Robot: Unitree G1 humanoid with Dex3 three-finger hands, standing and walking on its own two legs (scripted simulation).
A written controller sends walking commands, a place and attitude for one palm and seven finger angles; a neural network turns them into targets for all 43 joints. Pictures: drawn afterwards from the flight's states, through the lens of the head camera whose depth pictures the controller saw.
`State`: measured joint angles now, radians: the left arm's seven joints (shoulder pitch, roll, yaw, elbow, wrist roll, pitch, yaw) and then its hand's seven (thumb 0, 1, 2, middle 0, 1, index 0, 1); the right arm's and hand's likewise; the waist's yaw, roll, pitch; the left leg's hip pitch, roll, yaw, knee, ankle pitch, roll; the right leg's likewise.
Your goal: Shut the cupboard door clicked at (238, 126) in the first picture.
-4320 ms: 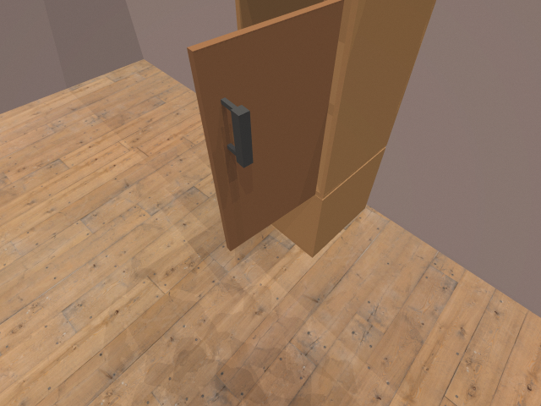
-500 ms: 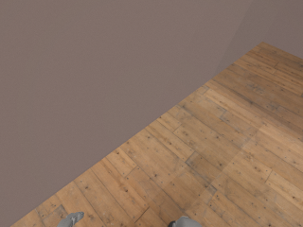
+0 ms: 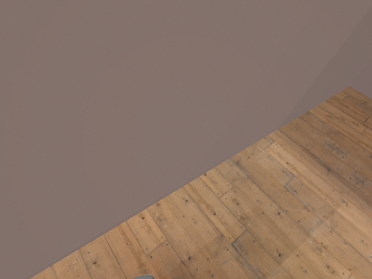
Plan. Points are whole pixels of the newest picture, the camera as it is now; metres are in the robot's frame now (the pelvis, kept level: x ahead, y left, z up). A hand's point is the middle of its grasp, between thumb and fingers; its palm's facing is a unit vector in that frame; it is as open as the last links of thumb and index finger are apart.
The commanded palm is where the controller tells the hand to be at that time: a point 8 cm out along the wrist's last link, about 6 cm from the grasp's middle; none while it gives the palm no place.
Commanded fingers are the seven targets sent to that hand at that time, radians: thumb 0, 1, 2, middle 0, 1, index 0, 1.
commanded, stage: turn to face it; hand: left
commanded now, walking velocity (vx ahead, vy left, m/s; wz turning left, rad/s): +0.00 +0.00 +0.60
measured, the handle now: out of the picture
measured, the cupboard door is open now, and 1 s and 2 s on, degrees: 85 85 85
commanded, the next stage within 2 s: none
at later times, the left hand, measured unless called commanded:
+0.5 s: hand out of the picture +0.04 +0.15 -0.16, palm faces +0.33 -0.91 -0.23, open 7.3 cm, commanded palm none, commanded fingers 0.00 0.90 0.90 -0.20 -0.30 -0.20 -0.30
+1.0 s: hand out of the picture +0.03 +0.11 -0.14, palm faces +0.59 -0.76 -0.27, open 7.3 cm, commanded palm none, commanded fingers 0.00 0.90 0.90 -0.20 -0.30 -0.20 -0.30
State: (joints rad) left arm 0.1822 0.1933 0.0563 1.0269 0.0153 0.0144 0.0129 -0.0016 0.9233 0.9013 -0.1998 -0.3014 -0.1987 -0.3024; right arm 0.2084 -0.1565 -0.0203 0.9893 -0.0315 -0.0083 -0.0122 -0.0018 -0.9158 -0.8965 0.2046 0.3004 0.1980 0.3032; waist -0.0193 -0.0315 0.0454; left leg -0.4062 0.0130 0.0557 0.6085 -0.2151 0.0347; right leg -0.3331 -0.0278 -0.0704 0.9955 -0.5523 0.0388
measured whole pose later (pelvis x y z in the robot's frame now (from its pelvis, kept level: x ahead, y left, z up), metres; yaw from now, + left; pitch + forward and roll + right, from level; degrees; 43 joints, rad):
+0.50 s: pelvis +0.05 -0.06 +0.01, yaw +20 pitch +1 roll +3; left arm 0.23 0.21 0.05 0.93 0.03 0.00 0.01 0.00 0.91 0.90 -0.20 -0.30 -0.20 -0.30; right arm 0.13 -0.27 -0.07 0.92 -0.01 0.06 0.03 0.00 -0.91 -0.90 0.20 0.30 0.19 0.30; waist 0.00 -0.06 0.10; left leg -0.35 0.01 0.11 0.66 -0.37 -0.04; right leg -0.21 -0.16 -0.20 0.59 -0.39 0.02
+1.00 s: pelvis +0.10 -0.09 +0.01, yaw +38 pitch +1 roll +3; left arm 0.22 0.20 0.04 0.88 0.03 0.01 0.02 0.00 0.91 0.90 -0.20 -0.30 -0.20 -0.30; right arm 0.12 -0.25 -0.08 0.92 -0.01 0.08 0.03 0.01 -0.91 -0.90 0.20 0.30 0.20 0.30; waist -0.01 -0.01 0.11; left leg -0.44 0.02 0.06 0.95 -0.47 -0.06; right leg -0.24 -0.13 -0.16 0.55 -0.32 0.01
